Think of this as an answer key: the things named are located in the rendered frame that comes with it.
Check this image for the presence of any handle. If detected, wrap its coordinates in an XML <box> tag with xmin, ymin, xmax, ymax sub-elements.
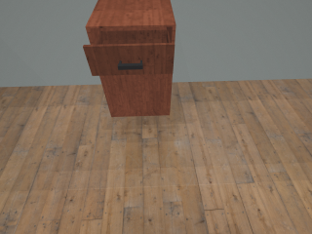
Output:
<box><xmin>117</xmin><ymin>59</ymin><xmax>143</xmax><ymax>70</ymax></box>

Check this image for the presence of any drawer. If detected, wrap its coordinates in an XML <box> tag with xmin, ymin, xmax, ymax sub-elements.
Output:
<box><xmin>83</xmin><ymin>29</ymin><xmax>176</xmax><ymax>76</ymax></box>

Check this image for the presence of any cabinet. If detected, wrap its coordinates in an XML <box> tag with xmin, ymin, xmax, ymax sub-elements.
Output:
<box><xmin>85</xmin><ymin>0</ymin><xmax>176</xmax><ymax>117</ymax></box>

